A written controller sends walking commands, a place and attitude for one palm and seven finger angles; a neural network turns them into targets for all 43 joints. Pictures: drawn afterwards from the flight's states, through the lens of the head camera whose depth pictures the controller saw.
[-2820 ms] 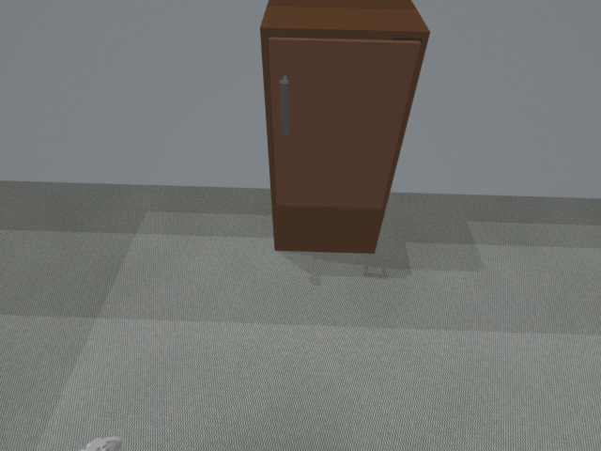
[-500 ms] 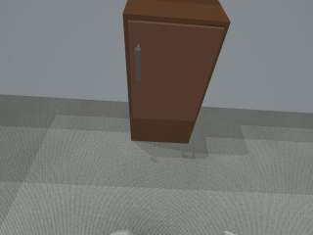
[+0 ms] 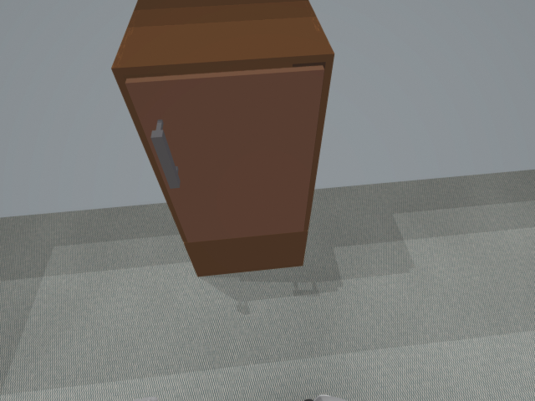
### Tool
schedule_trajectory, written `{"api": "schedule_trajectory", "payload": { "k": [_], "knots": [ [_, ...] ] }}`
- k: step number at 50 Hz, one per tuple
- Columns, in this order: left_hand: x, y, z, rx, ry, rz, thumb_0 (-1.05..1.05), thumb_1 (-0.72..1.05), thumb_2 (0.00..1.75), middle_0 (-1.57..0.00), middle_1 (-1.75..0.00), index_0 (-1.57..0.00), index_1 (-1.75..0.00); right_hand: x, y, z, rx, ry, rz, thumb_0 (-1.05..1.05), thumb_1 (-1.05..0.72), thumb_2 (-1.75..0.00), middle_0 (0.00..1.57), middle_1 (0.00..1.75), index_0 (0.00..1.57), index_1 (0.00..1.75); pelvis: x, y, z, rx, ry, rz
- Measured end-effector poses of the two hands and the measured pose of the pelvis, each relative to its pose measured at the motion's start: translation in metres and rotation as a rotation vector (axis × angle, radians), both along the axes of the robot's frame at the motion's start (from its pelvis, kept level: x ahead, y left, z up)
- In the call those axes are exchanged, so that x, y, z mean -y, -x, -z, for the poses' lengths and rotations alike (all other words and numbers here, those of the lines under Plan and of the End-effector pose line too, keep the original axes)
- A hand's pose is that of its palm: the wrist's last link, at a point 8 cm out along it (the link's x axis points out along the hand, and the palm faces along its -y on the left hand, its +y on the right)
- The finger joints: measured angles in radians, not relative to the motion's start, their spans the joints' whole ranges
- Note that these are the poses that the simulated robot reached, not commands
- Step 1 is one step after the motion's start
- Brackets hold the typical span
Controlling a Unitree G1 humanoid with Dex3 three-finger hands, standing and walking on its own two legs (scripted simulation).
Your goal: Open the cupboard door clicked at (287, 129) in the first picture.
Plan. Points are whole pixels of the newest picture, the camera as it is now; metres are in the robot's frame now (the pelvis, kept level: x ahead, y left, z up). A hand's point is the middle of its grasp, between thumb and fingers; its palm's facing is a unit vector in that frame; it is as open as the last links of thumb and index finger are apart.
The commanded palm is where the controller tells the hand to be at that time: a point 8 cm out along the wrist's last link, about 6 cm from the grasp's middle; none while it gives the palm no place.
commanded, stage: take the last steps up to it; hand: left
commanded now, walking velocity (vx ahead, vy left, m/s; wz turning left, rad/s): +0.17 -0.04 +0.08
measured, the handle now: (167, 155) +0.63 +0.22 -0.04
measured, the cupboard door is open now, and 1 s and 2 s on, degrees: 0 0 0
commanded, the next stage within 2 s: come to a stop and stand still in 0.06 s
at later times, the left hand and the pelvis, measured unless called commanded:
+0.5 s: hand out of the picture +0.08 +0.15 -0.18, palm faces +0.14 -0.98 -0.15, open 7.3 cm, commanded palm none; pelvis +0.10 -0.01 +0.00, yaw +2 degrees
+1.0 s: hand out of the picture +0.04 +0.11 -0.15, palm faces +0.09 -0.98 -0.20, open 7.4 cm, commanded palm none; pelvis +0.06 -0.05 +0.02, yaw +1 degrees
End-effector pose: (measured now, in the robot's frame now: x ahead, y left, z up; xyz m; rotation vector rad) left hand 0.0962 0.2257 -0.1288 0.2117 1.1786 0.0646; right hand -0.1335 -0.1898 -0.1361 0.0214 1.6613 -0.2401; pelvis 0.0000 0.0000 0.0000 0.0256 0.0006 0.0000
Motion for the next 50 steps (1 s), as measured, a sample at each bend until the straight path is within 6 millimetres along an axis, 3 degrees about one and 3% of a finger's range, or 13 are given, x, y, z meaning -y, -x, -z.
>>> {"api": "schedule_trajectory", "payload": {
  "k": [2, 4, 8, 12, 15, 18, 23, 28, 33, 37, 41, 46, 50],
  "knots": [
    [0.014, -0.014, 0.002, 0.023, 0.003, -0.013, 0.01, 0.91, 0.90, -0.20, -0.30, -0.20, -0.30, 0.010, -0.013, 0.004, -0.033, -0.018, -0.013, 0.01, -0.91, -0.90, 0.20, 0.30, 0.20, 0.29, 0.010, -0.013, 0.003, 0.006, 0.014, -0.009],
    [0.025, -0.016, 0.001, 0.026, 0.016, -0.044, 0.00, 0.91, 0.90, -0.20, -0.30, -0.20, -0.30, 0.023, -0.039, 0.004, -0.020, -0.016, -0.038, 0.01, -0.91, -0.90, 0.20, 0.30, 0.20, 0.29, 0.018, -0.026, 0.000, 0.015, 0.017, -0.021],
    [0.022, -0.018, -0.008, 0.034, -0.016, -0.137, -0.02, 0.95, 0.89, -0.21, -0.30, -0.21, -0.30, 0.049, -0.116, 0.003, 0.098, 0.022, -0.104, 0.01, -0.91, -0.90, 0.20, 0.30, 0.19, 0.29, 0.028, -0.050, -0.008, 0.017, 0.032, -0.048],
    [0.025, -0.008, -0.007, -0.040, -0.023, -0.153, -0.02, 0.95, 0.90, -0.20, -0.30, -0.20, -0.30, 0.064, -0.199, 0.001, 0.257, 0.065, -0.156, 0.01, -0.91, -0.90, 0.20, 0.30, 0.19, 0.29, 0.030, -0.071, -0.012, 0.012, 0.042, -0.054],
    [0.031, 0.003, 0.000, -0.108, -0.001, -0.166, -0.01, 0.94, 0.90, -0.20, -0.30, -0.20, -0.30, 0.066, -0.251, -0.002, 0.347, 0.094, -0.189, 0.01, -0.92, -0.90, 0.20, 0.30, 0.19, 0.29, 0.027, -0.082, -0.011, 0.014, 0.052, -0.047],
    [0.034, 0.012, 0.009, -0.160, 0.031, -0.194, -0.01, 0.93, 0.90, -0.20, -0.30, -0.20, -0.30, 0.063, -0.291, -0.006, 0.404, 0.113, -0.223, 0.01, -0.93, -0.90, 0.20, 0.30, 0.19, 0.29, 0.021, -0.091, -0.008, 0.021, 0.061, -0.041],
    [0.029, 0.023, 0.026, -0.217, 0.063, -0.241, 0.00, 0.91, 0.90, -0.20, -0.30, -0.20, -0.30, 0.046, -0.329, -0.012, 0.460, 0.130, -0.281, 0.01, -0.93, -0.90, 0.20, 0.30, 0.19, 0.29, 0.010, -0.099, -0.001, 0.034, 0.047, -0.040],
    [0.019, 0.028, 0.020, -0.239, 0.043, -0.230, 0.00, 0.91, 0.90, -0.20, -0.30, -0.20, -0.30, 0.034, -0.334, -0.017, 0.487, 0.117, -0.293, 0.01, -0.91, -0.90, 0.20, 0.30, 0.19, 0.29, 0.008, -0.089, -0.005, 0.029, 0.039, -0.028],
    [0.011, 0.033, 0.012, -0.227, -0.003, -0.208, 0.01, 0.91, 0.90, -0.20, -0.30, -0.20, -0.30, 0.035, -0.316, -0.013, 0.488, 0.085, -0.262, 0.00, -0.91, -0.90, 0.20, 0.30, 0.20, 0.29, 0.016, -0.074, -0.007, 0.020, 0.034, -0.019],
    [0.015, 0.037, 0.005, -0.199, -0.037, -0.186, 0.00, 0.91, 0.90, -0.20, -0.30, -0.20, -0.30, 0.051, -0.291, -0.005, 0.475, 0.069, -0.227, 0.00, -0.91, -0.90, 0.20, 0.30, 0.20, 0.29, 0.028, -0.062, -0.006, 0.019, 0.024, -0.019],
    [0.032, 0.049, -0.001, -0.167, -0.058, -0.182, 0.00, 0.91, 0.90, -0.20, -0.30, -0.20, -0.30, 0.077, -0.256, 0.006, 0.422, 0.058, -0.182, 0.00, -0.92, -0.90, 0.20, 0.30, 0.20, 0.29, 0.044, -0.054, -0.005, 0.035, 0.013, -0.030],
    [0.054, 0.064, -0.011, -0.181, -0.031, -0.194, 0.00, 0.91, 0.90, -0.20, -0.30, -0.20, -0.30, 0.103, -0.215, -0.002, 0.320, 0.070, -0.169, 0.00, -0.93, -0.90, 0.20, 0.30, 0.20, 0.29, 0.053, -0.057, -0.017, 0.021, -0.005, -0.011],
    [0.063, 0.067, -0.010, -0.201, 0.000, -0.190, 0.01, 0.91, 0.90, -0.20, -0.30, -0.20, -0.30, 0.113, -0.188, -0.007, 0.247, 0.091, -0.172, 0.00, -0.92, -0.90, 0.20, 0.30, 0.19, 0.29, 0.053, -0.056, -0.019, 0.005, 0.000, -0.025]
  ]
}}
